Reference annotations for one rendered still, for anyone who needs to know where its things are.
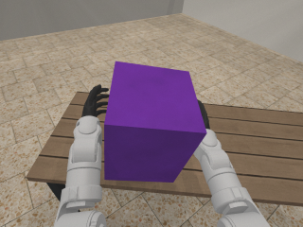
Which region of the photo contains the robot left hand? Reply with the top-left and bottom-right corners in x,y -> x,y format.
81,84 -> 109,117

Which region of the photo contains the left robot forearm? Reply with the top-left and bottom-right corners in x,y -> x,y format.
53,115 -> 102,227

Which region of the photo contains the right robot forearm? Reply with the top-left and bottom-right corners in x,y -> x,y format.
193,129 -> 271,227

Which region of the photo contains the table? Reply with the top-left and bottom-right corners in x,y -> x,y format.
26,91 -> 303,212

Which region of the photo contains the left robot upper arm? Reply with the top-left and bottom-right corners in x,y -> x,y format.
55,210 -> 107,227

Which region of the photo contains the carton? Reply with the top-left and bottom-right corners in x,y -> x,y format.
104,61 -> 207,183

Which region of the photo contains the right robot upper arm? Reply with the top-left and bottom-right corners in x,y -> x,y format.
217,211 -> 270,227

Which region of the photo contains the robot right hand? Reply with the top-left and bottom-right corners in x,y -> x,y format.
197,99 -> 210,130

